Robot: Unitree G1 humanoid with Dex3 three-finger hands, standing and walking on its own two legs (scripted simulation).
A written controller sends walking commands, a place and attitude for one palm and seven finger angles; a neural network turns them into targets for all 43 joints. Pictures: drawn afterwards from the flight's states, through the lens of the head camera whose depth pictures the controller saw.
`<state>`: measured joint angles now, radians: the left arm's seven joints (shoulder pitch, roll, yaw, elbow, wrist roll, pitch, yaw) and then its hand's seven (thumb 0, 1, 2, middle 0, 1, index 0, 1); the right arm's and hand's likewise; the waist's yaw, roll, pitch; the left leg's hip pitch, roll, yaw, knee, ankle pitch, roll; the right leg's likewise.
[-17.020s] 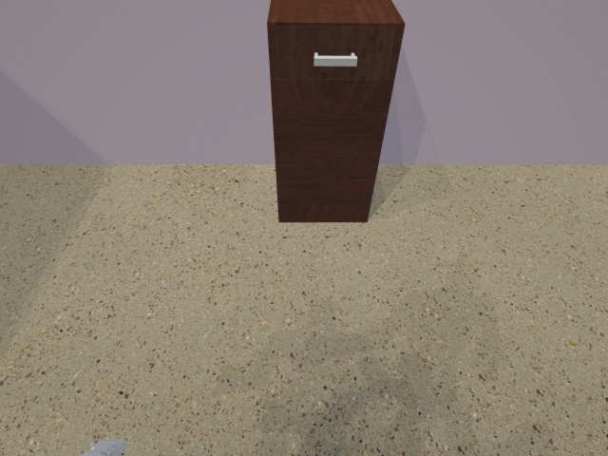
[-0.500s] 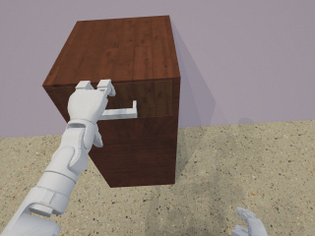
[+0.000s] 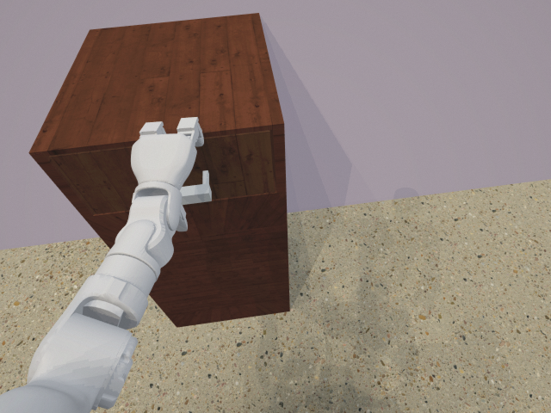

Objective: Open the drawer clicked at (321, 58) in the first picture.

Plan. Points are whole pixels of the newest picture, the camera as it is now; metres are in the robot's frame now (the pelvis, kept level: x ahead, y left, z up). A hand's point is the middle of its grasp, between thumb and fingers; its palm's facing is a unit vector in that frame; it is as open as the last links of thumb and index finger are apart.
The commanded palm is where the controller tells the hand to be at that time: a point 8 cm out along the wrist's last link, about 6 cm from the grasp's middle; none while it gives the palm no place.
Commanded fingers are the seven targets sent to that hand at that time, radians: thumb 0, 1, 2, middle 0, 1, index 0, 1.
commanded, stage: move the hooked fingers above the handle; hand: left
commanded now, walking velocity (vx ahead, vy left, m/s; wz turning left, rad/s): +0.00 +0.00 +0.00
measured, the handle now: (173, 188) +0.49 +0.20 +0.02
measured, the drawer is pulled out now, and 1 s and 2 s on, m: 0.00 0.00 0.00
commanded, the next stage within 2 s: none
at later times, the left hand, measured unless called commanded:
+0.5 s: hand (160, 196) +0.43 +0.20 +0.07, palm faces +0.08 -0.02 -1.00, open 13.8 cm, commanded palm +0.42 +0.21 +0.13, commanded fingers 0.00 -0.50 0.30 -0.30 -1.20 -0.30 -1.20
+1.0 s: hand (153, 213) +0.41 +0.21 +0.04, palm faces -0.08 -0.04 -1.00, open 13.8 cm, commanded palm +0.42 +0.21 +0.13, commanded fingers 0.00 -0.50 0.30 -0.30 -1.20 -0.30 -1.20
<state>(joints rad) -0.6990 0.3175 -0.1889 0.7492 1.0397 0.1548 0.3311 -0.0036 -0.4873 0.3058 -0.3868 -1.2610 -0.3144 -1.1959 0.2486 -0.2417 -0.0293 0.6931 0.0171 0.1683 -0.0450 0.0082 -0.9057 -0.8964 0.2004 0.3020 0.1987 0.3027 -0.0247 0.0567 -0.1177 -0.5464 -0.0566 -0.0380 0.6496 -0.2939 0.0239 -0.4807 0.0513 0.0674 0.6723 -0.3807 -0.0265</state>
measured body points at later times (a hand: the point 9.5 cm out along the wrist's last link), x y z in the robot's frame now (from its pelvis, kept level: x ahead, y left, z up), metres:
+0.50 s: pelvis +0.00 -0.02 +0.00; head +0.05 -0.04 +0.45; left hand +0.42 +0.20 +0.13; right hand +0.10 -0.30 -0.13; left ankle +0.01 +0.11 -0.72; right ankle -0.04 -0.11 -0.72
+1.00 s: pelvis +0.00 +0.00 +0.00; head +0.04 -0.01 +0.45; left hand +0.41 +0.21 +0.10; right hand +0.10 -0.26 -0.13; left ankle +0.01 +0.11 -0.72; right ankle -0.04 -0.11 -0.72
